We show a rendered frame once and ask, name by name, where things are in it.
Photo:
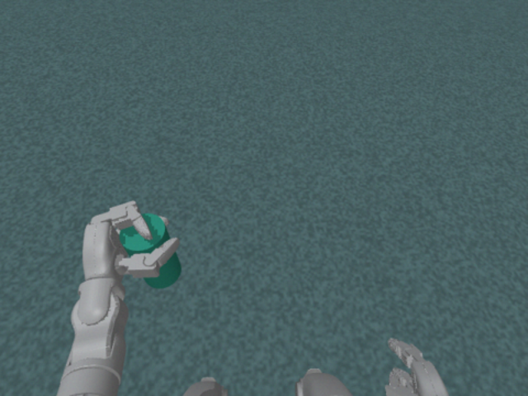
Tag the left robot hand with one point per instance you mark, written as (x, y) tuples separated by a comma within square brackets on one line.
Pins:
[(104, 255)]

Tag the right robot hand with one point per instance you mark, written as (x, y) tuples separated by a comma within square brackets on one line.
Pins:
[(424, 379)]

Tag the left robot arm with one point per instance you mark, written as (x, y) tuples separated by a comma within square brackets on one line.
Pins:
[(96, 360)]

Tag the can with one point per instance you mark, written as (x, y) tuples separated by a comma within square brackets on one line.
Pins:
[(133, 243)]

